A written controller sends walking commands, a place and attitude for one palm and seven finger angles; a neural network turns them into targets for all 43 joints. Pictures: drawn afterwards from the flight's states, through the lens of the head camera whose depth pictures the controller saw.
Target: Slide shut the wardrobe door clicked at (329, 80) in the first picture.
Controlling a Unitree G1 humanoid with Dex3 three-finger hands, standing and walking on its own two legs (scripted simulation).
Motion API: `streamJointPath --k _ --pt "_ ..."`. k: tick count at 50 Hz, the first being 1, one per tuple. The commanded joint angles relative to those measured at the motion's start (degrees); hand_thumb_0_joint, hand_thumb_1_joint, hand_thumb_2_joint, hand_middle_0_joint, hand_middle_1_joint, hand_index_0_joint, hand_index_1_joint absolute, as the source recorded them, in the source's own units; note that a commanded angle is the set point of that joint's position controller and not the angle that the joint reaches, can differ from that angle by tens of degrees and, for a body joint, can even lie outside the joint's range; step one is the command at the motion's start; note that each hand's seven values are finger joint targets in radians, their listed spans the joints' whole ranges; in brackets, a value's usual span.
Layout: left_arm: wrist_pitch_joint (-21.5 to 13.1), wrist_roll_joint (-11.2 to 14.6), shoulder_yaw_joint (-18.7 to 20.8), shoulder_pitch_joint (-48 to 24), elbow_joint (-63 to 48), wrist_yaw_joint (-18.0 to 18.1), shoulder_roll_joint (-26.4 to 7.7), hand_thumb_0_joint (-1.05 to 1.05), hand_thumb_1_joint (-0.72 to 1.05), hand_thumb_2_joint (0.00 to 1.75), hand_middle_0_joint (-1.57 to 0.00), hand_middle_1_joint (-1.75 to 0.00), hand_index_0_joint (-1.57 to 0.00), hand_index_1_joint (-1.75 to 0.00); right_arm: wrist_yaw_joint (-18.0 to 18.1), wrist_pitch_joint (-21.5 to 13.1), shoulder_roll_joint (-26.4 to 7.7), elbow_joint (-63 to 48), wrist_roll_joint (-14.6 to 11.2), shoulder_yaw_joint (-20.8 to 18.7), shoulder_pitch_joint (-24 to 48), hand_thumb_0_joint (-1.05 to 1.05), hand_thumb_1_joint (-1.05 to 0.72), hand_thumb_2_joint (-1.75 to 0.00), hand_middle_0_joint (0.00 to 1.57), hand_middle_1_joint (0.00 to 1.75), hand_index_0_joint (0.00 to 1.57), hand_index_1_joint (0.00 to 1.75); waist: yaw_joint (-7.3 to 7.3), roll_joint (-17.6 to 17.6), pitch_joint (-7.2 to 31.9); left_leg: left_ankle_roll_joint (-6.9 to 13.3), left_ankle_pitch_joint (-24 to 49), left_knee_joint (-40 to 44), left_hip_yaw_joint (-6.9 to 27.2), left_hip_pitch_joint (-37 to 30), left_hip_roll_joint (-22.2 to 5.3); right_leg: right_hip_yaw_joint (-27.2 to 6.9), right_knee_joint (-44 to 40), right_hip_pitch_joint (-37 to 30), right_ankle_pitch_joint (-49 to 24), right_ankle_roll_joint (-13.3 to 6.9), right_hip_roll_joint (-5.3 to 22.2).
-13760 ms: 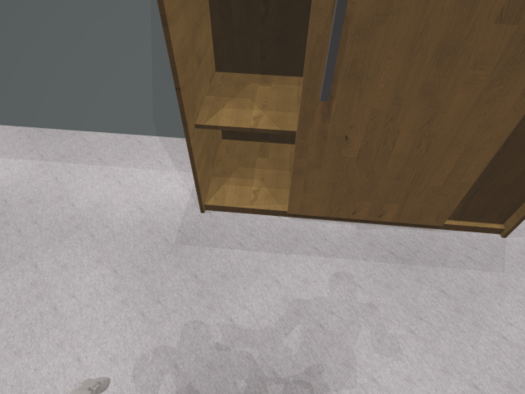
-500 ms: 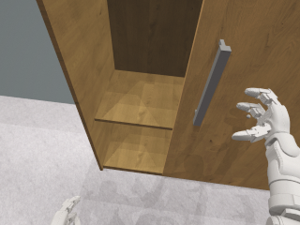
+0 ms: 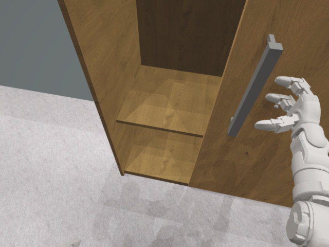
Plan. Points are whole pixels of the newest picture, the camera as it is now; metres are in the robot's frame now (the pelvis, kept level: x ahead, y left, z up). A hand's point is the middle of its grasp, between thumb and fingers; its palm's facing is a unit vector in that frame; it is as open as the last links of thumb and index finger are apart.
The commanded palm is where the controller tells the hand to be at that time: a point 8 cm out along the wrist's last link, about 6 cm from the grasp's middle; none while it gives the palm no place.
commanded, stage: move the hooked fingers beside the handle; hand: right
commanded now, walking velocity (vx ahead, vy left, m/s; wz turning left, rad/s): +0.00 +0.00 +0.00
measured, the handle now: (248, 93) +0.51 -0.14 +0.11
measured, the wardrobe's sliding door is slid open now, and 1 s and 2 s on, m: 0.41 0.41 0.41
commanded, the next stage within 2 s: feel for the door with the fingertips in 0.82 s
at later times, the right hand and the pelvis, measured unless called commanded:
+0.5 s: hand (274, 111) +0.43 -0.19 +0.13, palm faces +0.08 +1.00 -0.02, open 13.9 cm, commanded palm +0.41 -0.23 +0.12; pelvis +0.00 +0.00 +0.00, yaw -1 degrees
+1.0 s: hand (275, 110) +0.44 -0.20 +0.12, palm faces +0.07 +1.00 -0.02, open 13.9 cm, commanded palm +0.41 -0.24 +0.12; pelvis +0.00 +0.00 +0.00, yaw +0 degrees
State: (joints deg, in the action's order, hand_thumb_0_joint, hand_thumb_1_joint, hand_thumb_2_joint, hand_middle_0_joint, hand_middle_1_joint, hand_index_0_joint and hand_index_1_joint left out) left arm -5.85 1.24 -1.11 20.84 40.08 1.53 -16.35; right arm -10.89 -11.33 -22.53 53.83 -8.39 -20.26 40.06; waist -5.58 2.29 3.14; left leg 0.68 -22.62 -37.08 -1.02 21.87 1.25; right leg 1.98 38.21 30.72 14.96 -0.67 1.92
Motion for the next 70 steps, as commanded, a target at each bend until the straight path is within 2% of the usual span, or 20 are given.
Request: streamJointPath --k 1,4,8,11,14,17,20,22,25,32,36,42,47,50,52,55,62,63,65,70 --pt "-1.5 0.0 3.2 2.9 -5.6 -0.1 -8.5 0.00 0.90 0.90 -0.20 -0.30 -0.20 -0.30 0.3 -5.1 -14.4 -12.2 -0.4 -1.7 26.6 0.00 0.50 -0.30 0.30 1.20 0.30 1.20 0.28 1.4 20.4 0.3 23.3 4.3 -0.1 4.2 0.9 -3.0 -0.8 -21.6 -15.0 -1.4 -1.0" --pt "-0.9 -0.1 3.6 3.0 -6.4 -0.6 -8.7 0.00 0.90 0.90 -0.20 -0.30 -0.20 -0.30 0.2 -4.6 -14.7 -12.2 -0.9 -3.5 20.5 0.00 0.50 -0.30 0.30 1.20 0.30 1.20 1.69 -0.6 21.9 0.1 27.3 3.8 0.0 1.5 1.0 -2.3 -0.5 -20.5 -17.3 -1.6 -1.2" --pt "0.3 0.2 3.4 2.1 -7.4 -0.7 -8.3 0.00 0.90 0.90 -0.20 -0.30 -0.20 -0.30 0.0 -3.8 -13.5 -13.3 -0.4 -2.1 19.3 0.00 0.50 -0.30 0.30 1.20 0.30 1.20 1.42 -0.5 17.5 0.0 26.7 4.0 0.0 1.8 0.8 -1.7 -0.8 -17.2 -15.2 -1.8 -1.4" --pt "0.2 0.2 3.8 1.5 -8.3 -0.7 -8.3 0.00 0.90 0.90 -0.20 -0.30 -0.20 -0.30 0.6 -4.6 -13.7 -19.7 -1.3 -3.0 18.3 0.00 0.50 -0.30 0.30 1.20 0.30 1.20 2.08 0.5 21.3 0.1 26.8 4.0 0.1 1.1 1.0 -1.9 -0.8 -20.8 -16.4 -1.7 -1.2" --pt "0.2 0.2 3.6 0.8 -8.0 -0.3 -7.8 0.00 0.90 0.90 -0.20 -0.30 -0.20 -0.30 0.9 -4.7 -11.8 -22.5 -1.5 -1.0 19.0 0.00 0.50 -0.30 0.30 1.20 0.30 1.20 1.32 1.6 20.5 0.0 27.1 4.2 0.2 1.2 0.9 -1.9 -0.9 -21.4 -16.3 -1.8 -1.3" --pt "0.1 0.4 3.3 0.4 -7.1 0.2 -8.1 0.00 0.90 0.90 -0.20 -0.30 -0.20 -0.30 1.2 -4.2 -12.7 -20.4 -1.3 -1.0 21.0 0.00 0.50 -0.30 0.30 1.20 0.30 1.20 0.76 -1.8 17.0 0.0 23.9 5.1 0.2 2.5 1.0 -2.2 -1.3 -19.3 -12.7 -2.0 -1.2" --pt "-0.5 0.6 3.1 -0.3 -6.8 0.3 -7.5 0.00 0.90 0.90 -0.20 -0.30 -0.20 -0.30 1.4 -4.3 -8.8 -20.8 -0.9 2.8 23.9 0.00 0.50 -0.30 0.30 1.20 0.30 1.20 -0.04 3.6 16.8 0.3 20.2 5.3 -0.3 5.5 0.7 -2.9 -1.6 -22.2 -11.4 -1.4 -1.1" --pt "-0.6 0.5 3.0 -0.2 -6.3 0.4 -7.8 0.00 0.90 0.90 -0.20 -0.30 -0.20 -0.30 2.0 -4.2 -9.6 -18.1 -1.2 1.7 23.2 0.00 0.50 -0.30 0.30 1.20 0.30 1.20 0.08 -0.7 16.6 0.2 20.5 5.6 -0.1 5.0 0.9 -3.0 -1.3 -21.2 -11.1 -1.7 -1.1" --pt "-0.8 0.6 2.8 -0.2 -6.0 0.3 -7.7 0.00 0.90 0.90 -0.20 -0.30 -0.20 -0.30 2.3 -4.2 -8.3 -15.3 -1.3 2.7 25.4 0.00 0.50 -0.30 0.30 1.20 0.30 1.20 -0.16 -0.8 16.3 0.2 19.1 5.3 -0.4 5.6 0.7 -3.2 -1.7 -20.4 -9.7 -1.5 -1.2" --pt "0.0 0.4 2.4 -0.1 -6.8 0.1 -7.9 0.00 0.90 0.90 -0.20 -0.30 -0.20 -0.30 2.4 -5.1 -13.3 -11.1 0.1 -0.5 26.1 0.00 0.50 -0.30 0.30 1.20 0.30 1.20 0.60 -2.4 16.7 0.2 20.7 4.4 0.6 3.8 0.4 -2.4 -0.7 -16.3 -9.3 -1.9 -1.6" --pt "0.3 0.3 2.6 0.3 -7.8 0.0 -7.8 0.00 0.90 0.90 -0.20 -0.30 -0.20 -0.30 1.3 -5.9 -13.2 -12.5 -0.2 -0.7 25.1 0.00 0.50 -0.30 0.30 1.20 0.30 1.20 0.76 0.0 19.9 0.3 23.0 3.5 0.5 3.0 0.6 -2.5 -0.3 -18.3 -11.8 -1.6 -1.6" --pt "0.5 0.5 2.9 1.0 -7.4 0.1 -8.4 0.00 0.90 0.90 -0.20 -0.30 -0.20 -0.30 0.0 -5.5 -14.5 -12.7 -1.2 -1.9 24.1 0.00 0.50 -0.30 0.30 1.20 0.30 1.20 0.83 -1.7 18.9 0.2 22.6 4.1 0.5 3.2 0.8 -2.4 -0.2 -17.1 -11.1 -2.0 -1.5" --pt "0.1 0.6 3.2 1.0 -7.3 0.0 -8.0 0.00 0.90 0.90 -0.20 -0.30 -0.20 -0.30 -0.1 -5.8 -10.9 -17.4 -1.4 1.5 25.1 0.00 0.50 -0.30 0.30 1.20 0.30 1.20 0.29 2.3 20.3 0.4 21.8 4.2 0.0 4.9 1.1 -3.0 -0.2 -21.1 -13.0 -1.7 -1.2" --pt "-0.3 0.6 3.4 1.2 -6.5 -0.2 -8.1 0.00 0.90 0.90 -0.20 -0.30 -0.20 -0.30 0.9 -5.0 -7.6 -16.0 -1.9 3.0 23.4 0.00 0.50 -0.30 0.30 1.20 0.30 1.20 -0.10 0.5 18.8 0.4 19.3 4.6 -0.8 6.6 1.4 -3.6 -0.8 -21.7 -11.7 -1.3 -0.8" --pt "-0.4 0.6 3.4 1.1 -6.1 -0.3 -8.3 0.00 0.90 0.90 -0.20 -0.30 -0.20 -0.30 2.2 -4.6 -8.7 -15.3 -1.8 1.8 23.4 0.00 0.50 -0.30 0.30 1.20 0.30 1.20 0.32 -1.5 17.6 0.3 19.8 4.7 -0.7 6.1 1.4 -3.4 -0.8 -20.0 -11.4 -1.6 -1.0" --pt "-0.6 0.4 3.5 0.8 -6.4 -0.8 -7.7 0.00 0.90 0.90 -0.20 -0.30 -0.20 -0.30 4.0 -4.8 -7.2 -18.1 -0.6 2.9 23.9 0.00 0.50 -0.30 0.30 1.20 0.30 1.20 0.54 2.2 19.0 0.5 18.9 4.1 -0.8 6.8 1.2 -3.6 -0.8 -21.8 -11.7 -1.2 -1.0" --pt "-0.3 0.1 3.2 -0.2 -6.6 -1.1 -7.4 0.00 0.90 0.90 -0.20 -0.30 -0.20 -0.30 7.5 -4.4 -6.8 -16.9 0.5 2.6 24.1 0.00 0.50 -0.30 0.30 1.20 0.30 1.20 0.75 -3.4 16.9 0.2 19.7 4.0 -0.6 5.4 1.2 -3.1 -0.9 -18.3 -10.6 -1.4 -1.0" --pt "-0.3 0.1 3.1 -0.3 -6.9 -1.1 -7.2 0.00 0.90 0.90 -0.20 -0.30 -0.20 -0.30 7.6 -4.4 -5.4 -17.3 0.5 3.3 24.4 0.00 0.50 -0.30 0.30 1.20 0.30 1.20 0.50 -1.9 17.5 0.2 19.8 3.8 -0.4 5.3 1.1 -2.9 -0.9 -18.3 -10.2 -1.3 -1.2" --pt "-0.3 0.1 3.2 -0.3 -6.5 -1.0 -7.1 0.00 0.90 0.90 -0.20 -0.30 -0.20 -0.30 8.2 -4.8 -6.9 -17.8 1.2 2.8 27.1 0.00 0.50 -0.30 0.30 1.20 0.30 1.20 0.18 0.9 18.2 0.3 19.2 3.5 -0.3 6.3 1.0 -3.0 -0.4 -19.7 -10.4 -1.2 -1.2" --pt "0.1 0.0 3.0 0.0 -6.2 -0.7 -7.1 0.00 0.90 0.90 -0.20 -0.30 -0.20 -0.30 7.8 -5.2 -7.3 -14.7 1.2 2.6 28.6 0.00 0.50 -0.30 0.30 1.20 0.30 1.20 -0.42 -2.1 18.1 0.1 19.9 3.6 -0.1 5.7 1.0 -2.8 -0.1 -18.3 -9.9 -1.3 -1.2"
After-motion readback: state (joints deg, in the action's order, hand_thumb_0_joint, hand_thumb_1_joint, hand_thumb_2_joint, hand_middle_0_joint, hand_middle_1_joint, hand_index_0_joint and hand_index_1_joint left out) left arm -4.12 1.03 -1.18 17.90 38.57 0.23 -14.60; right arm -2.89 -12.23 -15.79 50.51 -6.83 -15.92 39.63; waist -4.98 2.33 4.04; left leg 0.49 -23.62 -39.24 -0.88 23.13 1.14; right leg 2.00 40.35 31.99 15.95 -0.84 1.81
